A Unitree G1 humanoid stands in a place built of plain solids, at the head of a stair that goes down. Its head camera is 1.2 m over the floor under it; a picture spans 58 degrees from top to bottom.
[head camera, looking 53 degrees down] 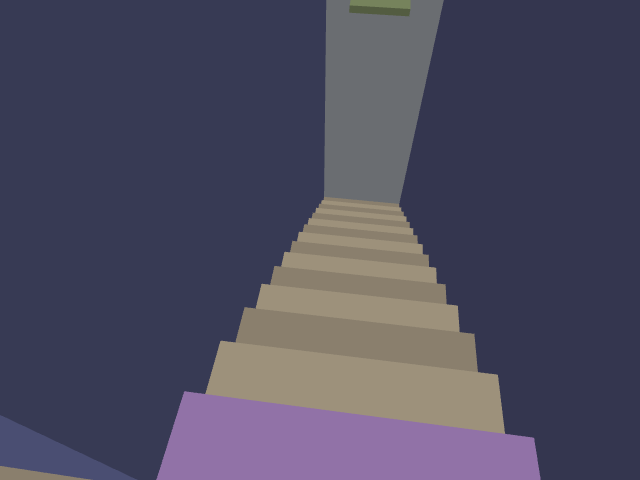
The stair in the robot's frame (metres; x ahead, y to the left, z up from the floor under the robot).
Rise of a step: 0.20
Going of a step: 0.24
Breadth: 0.95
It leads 7 degrees to the right of straight ahead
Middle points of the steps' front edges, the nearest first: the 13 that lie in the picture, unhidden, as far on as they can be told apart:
0.33 -0.09 0.00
0.56 -0.12 -0.20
0.80 -0.15 -0.40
1.03 -0.18 -0.60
1.27 -0.21 -0.80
1.51 -0.24 -1.00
1.74 -0.27 -1.20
1.98 -0.30 -1.40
2.21 -0.33 -1.60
2.45 -0.36 -1.80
2.69 -0.39 -2.00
2.92 -0.42 -2.20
3.16 -0.45 -2.39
